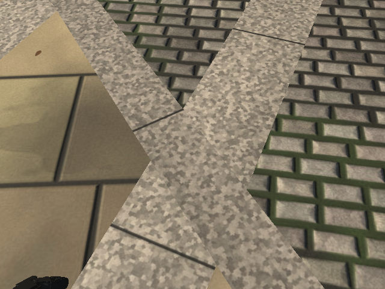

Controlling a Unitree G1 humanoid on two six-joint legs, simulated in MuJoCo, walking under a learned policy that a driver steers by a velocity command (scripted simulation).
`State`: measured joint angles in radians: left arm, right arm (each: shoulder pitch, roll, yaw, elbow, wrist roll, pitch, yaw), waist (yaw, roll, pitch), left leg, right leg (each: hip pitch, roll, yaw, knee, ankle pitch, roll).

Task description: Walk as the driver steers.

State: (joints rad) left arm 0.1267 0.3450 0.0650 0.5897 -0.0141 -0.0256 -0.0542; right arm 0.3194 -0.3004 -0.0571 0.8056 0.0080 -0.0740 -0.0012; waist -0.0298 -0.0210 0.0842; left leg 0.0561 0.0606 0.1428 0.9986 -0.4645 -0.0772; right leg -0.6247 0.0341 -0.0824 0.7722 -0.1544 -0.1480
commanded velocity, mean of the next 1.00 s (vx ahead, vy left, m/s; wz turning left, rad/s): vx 0.13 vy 0.00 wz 0.45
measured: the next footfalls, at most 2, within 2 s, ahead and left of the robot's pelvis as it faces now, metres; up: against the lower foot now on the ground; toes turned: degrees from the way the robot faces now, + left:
left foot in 0.50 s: +0.30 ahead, +0.18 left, +0.00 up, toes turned +13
right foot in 0.96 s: +0.42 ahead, -0.01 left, +0.00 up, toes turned +38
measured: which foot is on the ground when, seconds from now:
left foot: up 0.00-0.48, down 0.50-1.00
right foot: down 0.00-0.52, up 0.54-0.94, down 0.96-1.00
